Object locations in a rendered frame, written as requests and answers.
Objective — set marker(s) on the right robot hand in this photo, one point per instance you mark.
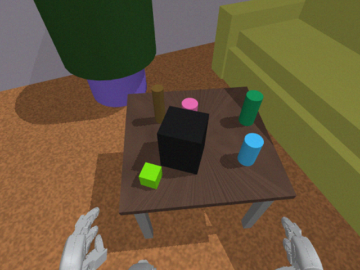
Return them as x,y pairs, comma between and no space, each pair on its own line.
300,251

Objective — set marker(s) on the sofa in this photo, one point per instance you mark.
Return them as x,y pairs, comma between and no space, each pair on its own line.
304,57

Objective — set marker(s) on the coffee table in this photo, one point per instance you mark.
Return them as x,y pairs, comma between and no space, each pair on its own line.
221,179

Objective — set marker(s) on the potted plant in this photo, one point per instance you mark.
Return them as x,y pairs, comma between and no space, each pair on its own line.
107,42

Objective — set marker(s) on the left robot hand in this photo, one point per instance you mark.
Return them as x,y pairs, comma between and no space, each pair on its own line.
77,245

